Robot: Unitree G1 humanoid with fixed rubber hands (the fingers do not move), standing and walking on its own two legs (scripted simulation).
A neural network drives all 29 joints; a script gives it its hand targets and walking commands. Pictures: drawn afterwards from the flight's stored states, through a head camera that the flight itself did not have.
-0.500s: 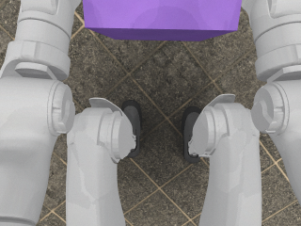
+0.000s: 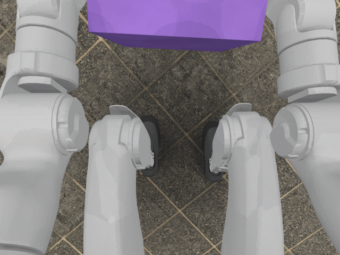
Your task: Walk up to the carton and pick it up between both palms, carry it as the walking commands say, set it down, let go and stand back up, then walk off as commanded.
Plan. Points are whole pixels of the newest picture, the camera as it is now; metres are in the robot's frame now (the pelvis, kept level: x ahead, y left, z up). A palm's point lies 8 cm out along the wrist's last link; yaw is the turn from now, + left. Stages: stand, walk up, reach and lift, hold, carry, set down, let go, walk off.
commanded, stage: reach and lift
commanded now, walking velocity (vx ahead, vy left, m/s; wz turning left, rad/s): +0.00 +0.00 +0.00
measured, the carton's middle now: out of the picture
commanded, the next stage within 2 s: none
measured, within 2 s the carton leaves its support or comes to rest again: neither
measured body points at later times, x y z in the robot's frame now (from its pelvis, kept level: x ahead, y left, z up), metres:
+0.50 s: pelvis +0.00 +0.00 +0.05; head +0.33 +0.00 +0.34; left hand +0.57 +0.16 -0.04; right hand +0.55 -0.17 -0.04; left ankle +0.15 +0.09 -0.37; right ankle +0.13 -0.12 -0.37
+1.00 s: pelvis -0.01 +0.00 +0.11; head +0.30 +0.00 +0.42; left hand +0.55 +0.16 +0.03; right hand +0.53 -0.17 +0.03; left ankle +0.15 +0.09 -0.37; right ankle +0.13 -0.12 -0.37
